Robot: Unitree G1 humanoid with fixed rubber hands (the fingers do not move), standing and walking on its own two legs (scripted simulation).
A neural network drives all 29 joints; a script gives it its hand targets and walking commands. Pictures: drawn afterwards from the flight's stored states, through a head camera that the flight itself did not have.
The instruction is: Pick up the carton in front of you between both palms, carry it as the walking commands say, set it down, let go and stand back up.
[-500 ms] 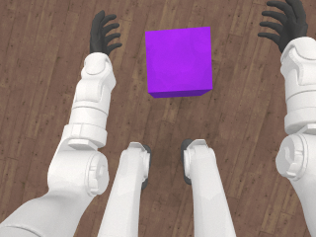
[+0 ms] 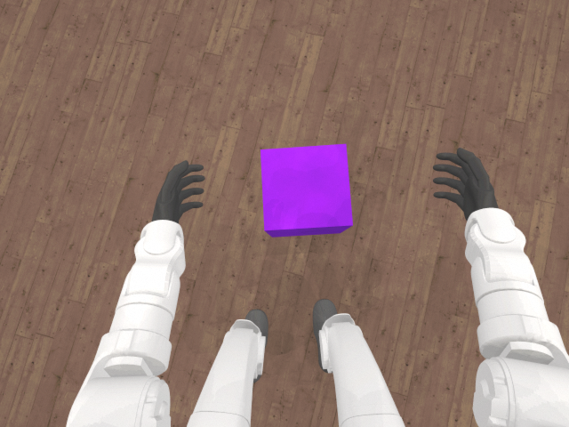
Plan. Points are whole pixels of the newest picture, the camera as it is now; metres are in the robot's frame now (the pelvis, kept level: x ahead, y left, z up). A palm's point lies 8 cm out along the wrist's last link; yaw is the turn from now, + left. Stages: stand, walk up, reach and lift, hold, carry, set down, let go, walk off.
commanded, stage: let go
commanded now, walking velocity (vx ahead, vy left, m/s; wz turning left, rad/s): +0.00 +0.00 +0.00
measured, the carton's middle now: (304, 196) +0.48 -0.03 -0.58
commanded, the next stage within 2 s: stand in 0.96 s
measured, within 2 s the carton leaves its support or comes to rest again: neither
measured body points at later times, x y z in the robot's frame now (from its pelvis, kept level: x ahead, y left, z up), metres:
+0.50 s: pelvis +0.05 +0.03 +0.07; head +0.12 +0.02 +0.52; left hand +0.24 +0.26 -0.01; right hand +0.24 -0.21 -0.01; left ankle +0.02 +0.13 -0.67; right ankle +0.05 -0.09 -0.67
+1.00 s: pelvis +0.05 +0.03 +0.07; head +0.06 +0.03 +0.52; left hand +0.22 +0.27 +0.00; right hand +0.21 -0.21 +0.00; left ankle +0.02 +0.13 -0.67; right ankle +0.05 -0.09 -0.67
